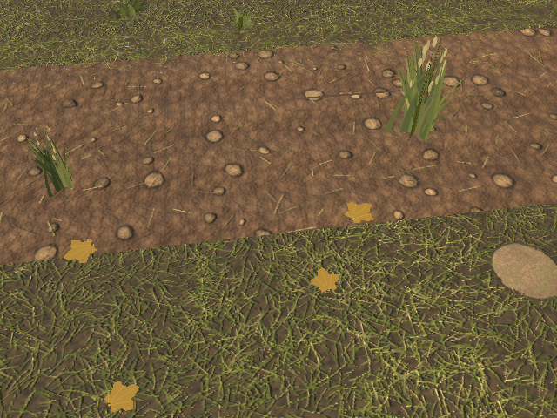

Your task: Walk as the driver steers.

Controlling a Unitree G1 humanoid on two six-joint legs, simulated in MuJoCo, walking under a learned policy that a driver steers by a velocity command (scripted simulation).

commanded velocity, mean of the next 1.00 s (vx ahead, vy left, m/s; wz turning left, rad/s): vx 0.11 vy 0.00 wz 0.00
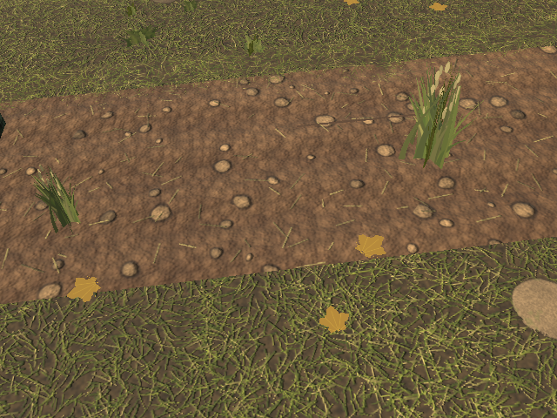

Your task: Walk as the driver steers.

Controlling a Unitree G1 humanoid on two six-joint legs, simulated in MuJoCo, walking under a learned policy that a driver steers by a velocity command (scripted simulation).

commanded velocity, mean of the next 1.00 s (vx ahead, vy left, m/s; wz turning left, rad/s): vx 0.48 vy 0.00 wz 0.00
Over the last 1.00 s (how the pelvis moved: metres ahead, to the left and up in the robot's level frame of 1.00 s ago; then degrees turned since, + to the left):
0.10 -0.03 0.00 -1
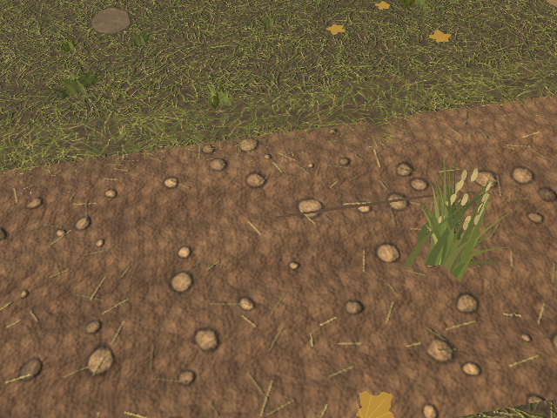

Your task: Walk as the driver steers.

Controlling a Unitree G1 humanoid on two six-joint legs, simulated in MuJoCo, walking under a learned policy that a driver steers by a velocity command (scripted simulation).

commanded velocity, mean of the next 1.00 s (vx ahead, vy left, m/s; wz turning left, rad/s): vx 0.50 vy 0.00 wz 0.00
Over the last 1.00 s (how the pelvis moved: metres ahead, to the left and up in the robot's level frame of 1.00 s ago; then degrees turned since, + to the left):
0.56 -0.01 -0.01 0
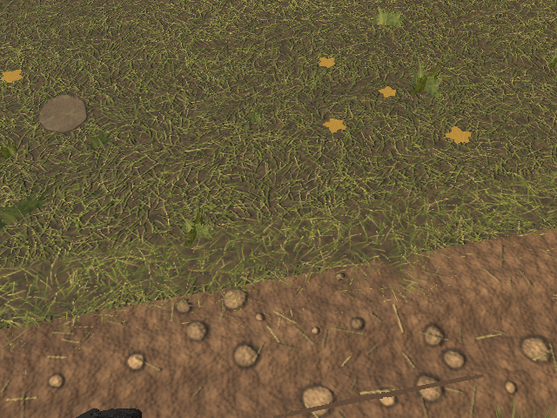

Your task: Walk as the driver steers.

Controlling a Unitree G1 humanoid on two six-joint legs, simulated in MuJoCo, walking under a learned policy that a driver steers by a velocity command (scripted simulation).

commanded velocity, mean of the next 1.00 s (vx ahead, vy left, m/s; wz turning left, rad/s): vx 0.50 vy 0.00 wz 0.41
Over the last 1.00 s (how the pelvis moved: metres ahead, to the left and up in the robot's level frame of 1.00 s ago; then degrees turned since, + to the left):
0.57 0.03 -0.01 0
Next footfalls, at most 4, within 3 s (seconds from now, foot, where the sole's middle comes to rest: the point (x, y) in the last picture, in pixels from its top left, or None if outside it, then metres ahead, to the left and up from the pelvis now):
0.56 left None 0.46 0.15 -0.76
1.04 right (240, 299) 0.78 0.09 -0.76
1.48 left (159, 354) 0.64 0.29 -0.76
2.54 left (165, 310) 0.77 0.28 -0.76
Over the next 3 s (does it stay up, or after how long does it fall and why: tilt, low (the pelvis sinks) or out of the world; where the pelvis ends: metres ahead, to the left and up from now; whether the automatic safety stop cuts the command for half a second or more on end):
stays up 0.74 0.17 0.01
